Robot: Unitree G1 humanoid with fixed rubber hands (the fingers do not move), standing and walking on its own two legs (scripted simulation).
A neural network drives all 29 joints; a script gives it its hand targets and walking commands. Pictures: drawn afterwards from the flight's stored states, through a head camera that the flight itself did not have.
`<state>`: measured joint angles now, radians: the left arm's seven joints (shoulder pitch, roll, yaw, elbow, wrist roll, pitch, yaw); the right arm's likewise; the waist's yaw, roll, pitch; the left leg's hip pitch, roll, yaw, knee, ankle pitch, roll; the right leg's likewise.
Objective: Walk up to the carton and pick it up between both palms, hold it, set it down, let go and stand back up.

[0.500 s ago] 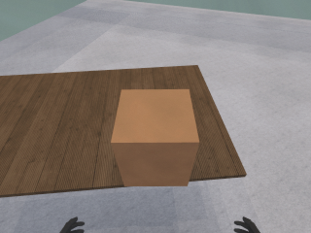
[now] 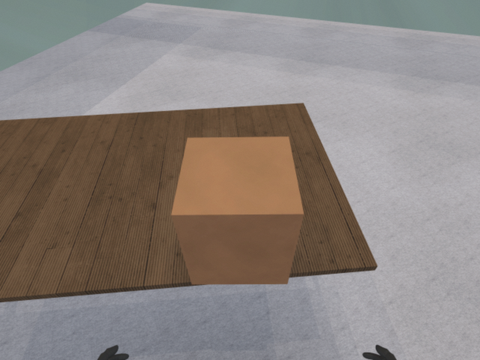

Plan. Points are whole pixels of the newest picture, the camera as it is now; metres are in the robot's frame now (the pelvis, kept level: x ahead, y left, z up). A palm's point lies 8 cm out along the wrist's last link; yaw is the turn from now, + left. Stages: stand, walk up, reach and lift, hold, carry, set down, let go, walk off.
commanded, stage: stand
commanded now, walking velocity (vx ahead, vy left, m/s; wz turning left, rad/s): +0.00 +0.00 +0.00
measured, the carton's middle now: (238, 212) +0.40 +0.00 -0.01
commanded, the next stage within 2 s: none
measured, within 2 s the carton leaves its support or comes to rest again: neither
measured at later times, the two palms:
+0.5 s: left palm out of the picture +0.06 +0.25 -0.11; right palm out of the picture +0.05 -0.25 -0.12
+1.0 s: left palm out of the picture +0.05 +0.26 -0.12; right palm out of the picture +0.04 -0.25 -0.12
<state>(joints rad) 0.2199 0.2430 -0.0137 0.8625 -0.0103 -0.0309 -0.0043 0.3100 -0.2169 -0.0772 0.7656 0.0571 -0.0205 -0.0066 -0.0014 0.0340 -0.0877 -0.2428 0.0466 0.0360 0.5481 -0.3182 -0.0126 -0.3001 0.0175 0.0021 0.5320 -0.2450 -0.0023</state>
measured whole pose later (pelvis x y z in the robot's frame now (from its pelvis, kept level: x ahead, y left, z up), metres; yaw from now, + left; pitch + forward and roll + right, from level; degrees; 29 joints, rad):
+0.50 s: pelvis -0.02 +0.00 +0.00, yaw +0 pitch -1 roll +0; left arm 0.22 0.24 -0.01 0.94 -0.01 -0.03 0.00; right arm 0.31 -0.22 -0.08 0.85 0.06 -0.02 0.00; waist 0.00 0.03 -0.07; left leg -0.24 0.05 0.04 0.55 -0.29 -0.01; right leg -0.30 0.02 0.00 0.52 -0.21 0.00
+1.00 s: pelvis -0.02 +0.00 +0.00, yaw +0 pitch -1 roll -1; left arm 0.22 0.24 -0.01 0.97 -0.01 -0.03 0.00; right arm 0.29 -0.22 -0.08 0.87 0.06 -0.02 0.00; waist 0.00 0.03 -0.03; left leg -0.24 0.05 0.04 0.55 -0.29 -0.01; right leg -0.29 0.02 0.00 0.50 -0.20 0.00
